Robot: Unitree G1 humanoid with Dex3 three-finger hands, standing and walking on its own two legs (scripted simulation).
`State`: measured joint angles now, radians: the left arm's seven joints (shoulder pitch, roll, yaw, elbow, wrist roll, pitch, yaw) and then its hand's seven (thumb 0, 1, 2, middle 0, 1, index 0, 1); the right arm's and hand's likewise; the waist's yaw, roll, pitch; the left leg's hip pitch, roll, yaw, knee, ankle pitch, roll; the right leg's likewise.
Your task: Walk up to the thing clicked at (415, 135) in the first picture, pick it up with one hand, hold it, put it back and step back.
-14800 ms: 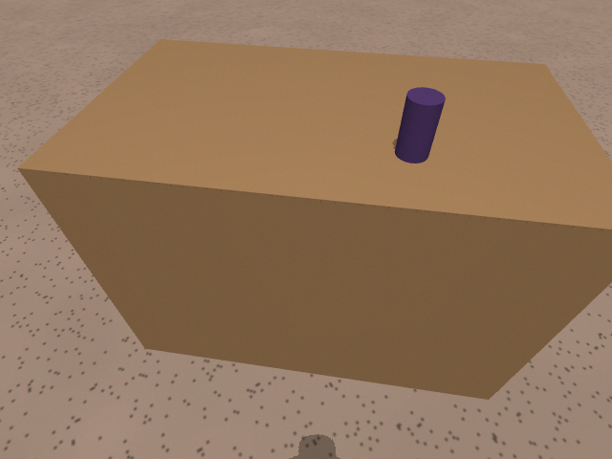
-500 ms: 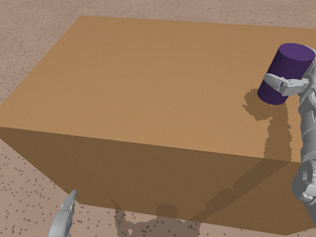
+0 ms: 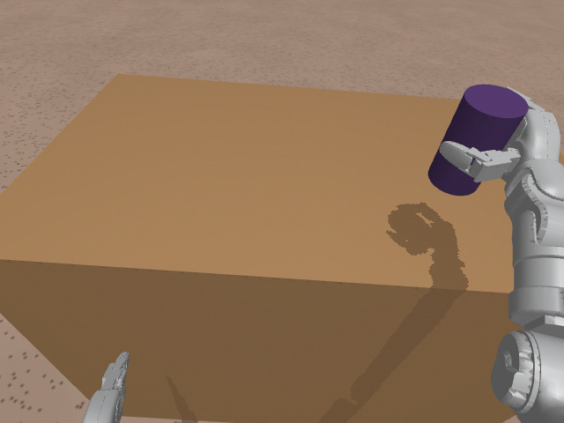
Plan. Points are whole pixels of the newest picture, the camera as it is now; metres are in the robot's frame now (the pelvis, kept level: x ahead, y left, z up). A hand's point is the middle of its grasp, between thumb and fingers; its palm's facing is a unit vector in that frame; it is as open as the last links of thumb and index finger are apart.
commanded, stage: lift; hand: right
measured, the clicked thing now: (471, 143) +0.43 -0.20 +0.24
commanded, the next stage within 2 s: hold in 0.84 s
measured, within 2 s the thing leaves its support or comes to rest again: neither
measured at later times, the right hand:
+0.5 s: hand (522, 140) +0.34 -0.19 +0.31, palm faces +0.19 +0.98 -0.01, open 10.1 cm
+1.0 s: hand (533, 138) +0.31 -0.18 +0.32, palm faces +0.17 +0.98 -0.01, open 10.1 cm
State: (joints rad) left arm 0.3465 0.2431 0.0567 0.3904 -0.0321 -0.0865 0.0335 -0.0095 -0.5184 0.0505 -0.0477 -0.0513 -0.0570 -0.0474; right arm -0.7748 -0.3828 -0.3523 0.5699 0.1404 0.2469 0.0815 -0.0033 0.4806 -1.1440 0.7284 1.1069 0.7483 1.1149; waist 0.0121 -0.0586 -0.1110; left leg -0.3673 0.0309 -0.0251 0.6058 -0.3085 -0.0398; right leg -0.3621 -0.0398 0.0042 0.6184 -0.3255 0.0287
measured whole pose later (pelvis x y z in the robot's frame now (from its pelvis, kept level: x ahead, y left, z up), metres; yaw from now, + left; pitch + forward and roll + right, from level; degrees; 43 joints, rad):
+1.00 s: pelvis -0.03 +0.00 +0.00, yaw -2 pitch -3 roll +0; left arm 0.26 0.26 0.06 0.57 -0.04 -0.20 0.03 -0.01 -0.54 0.05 -0.04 -0.04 -0.04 -0.04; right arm -0.67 -0.36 -0.35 0.04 0.22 0.82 0.04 0.00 0.46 -1.11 0.73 1.09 0.75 1.10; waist -0.01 -0.09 -0.11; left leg -0.25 0.04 0.00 0.56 -0.26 -0.03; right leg -0.25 -0.03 0.03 0.56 -0.25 0.03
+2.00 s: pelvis -0.02 +0.00 +0.00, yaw -2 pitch -3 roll +0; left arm 0.24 0.25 0.07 0.61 -0.05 -0.22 0.01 -0.01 -0.53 0.05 -0.05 -0.05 -0.06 -0.05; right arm -0.60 -0.35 -0.37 -0.09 0.24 0.87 0.03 0.00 0.45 -1.12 0.72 1.10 0.74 1.10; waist -0.01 -0.10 -0.12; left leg -0.24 0.05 0.01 0.56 -0.27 -0.04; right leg -0.24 -0.02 0.03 0.56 -0.27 0.03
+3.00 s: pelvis -0.02 +0.00 +0.00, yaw -2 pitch -3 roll +0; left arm 0.25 0.25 0.07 0.62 -0.05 -0.23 0.02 -0.01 -0.53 0.05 -0.05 -0.05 -0.06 -0.05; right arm -0.65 -0.35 -0.35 -0.08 0.21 0.84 0.02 0.00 0.46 -1.12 0.73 1.10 0.75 1.11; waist -0.01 -0.09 -0.11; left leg -0.23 0.04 0.01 0.55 -0.27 -0.04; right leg -0.24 -0.03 0.04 0.56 -0.27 0.03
